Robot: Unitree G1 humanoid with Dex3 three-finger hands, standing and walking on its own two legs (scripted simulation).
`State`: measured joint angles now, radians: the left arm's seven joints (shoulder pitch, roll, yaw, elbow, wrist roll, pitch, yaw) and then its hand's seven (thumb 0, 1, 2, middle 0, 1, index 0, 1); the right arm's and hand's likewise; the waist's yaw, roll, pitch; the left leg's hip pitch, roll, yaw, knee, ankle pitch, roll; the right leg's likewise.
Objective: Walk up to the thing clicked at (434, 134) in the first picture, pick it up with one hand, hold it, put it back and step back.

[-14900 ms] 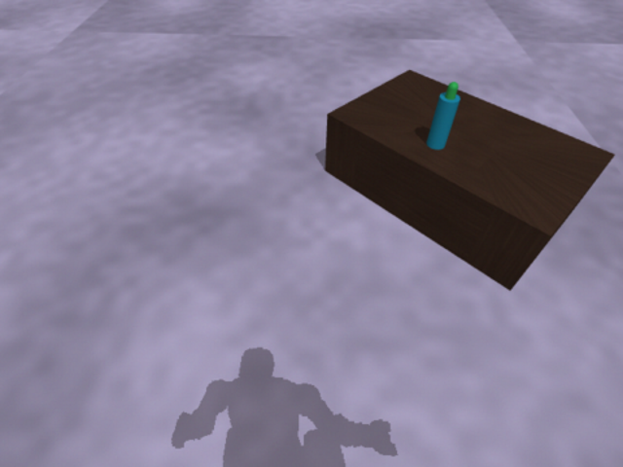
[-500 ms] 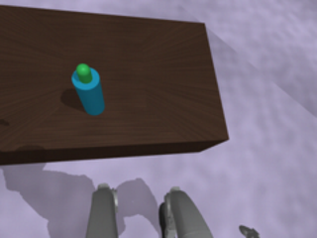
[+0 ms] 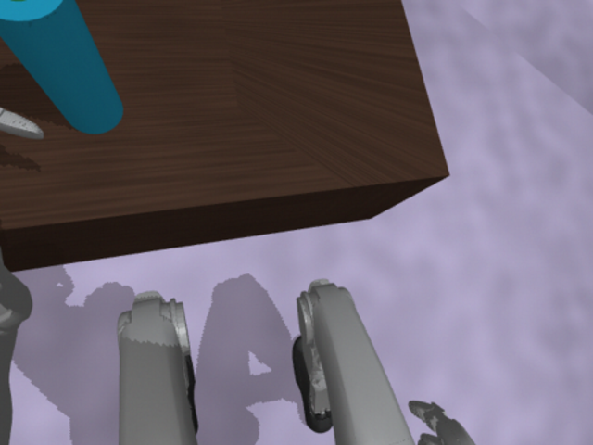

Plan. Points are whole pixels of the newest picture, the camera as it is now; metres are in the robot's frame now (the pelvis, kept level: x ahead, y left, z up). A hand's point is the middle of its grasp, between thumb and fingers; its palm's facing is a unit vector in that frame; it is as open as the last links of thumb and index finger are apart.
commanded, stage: close in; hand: left
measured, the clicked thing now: (54, 44) +0.57 +0.24 -0.01
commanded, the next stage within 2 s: rest palm in 0.38 s
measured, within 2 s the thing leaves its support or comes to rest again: neither
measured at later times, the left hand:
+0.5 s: hand (43, 58) +0.56 +0.25 -0.01, palm faces +0.21 -0.98 +0.00, open 17.7 cm
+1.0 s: hand (61, 65) +0.56 +0.23 -0.02, palm faces +0.22 -0.97 -0.03, open 16.4 cm
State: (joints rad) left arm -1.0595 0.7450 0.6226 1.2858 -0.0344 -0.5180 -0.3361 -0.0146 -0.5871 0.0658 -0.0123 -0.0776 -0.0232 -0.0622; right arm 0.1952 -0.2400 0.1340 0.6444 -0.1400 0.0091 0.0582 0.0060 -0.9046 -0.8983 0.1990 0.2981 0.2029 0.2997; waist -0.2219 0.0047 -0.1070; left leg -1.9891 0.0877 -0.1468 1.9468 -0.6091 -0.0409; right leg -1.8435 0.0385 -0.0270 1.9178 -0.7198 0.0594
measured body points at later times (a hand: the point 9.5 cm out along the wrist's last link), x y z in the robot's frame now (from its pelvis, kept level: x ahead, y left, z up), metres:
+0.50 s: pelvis -0.01 -0.01 -0.04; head +0.22 +0.04 +0.35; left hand +0.54 +0.30 -0.01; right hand +0.02 -0.27 -0.15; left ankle +0.08 +0.14 -0.43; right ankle +0.07 -0.14 -0.43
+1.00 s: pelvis -0.01 -0.01 -0.04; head +0.23 +0.04 +0.34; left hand +0.54 +0.29 -0.02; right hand +0.06 -0.27 -0.17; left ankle +0.08 +0.14 -0.43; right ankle +0.07 -0.14 -0.43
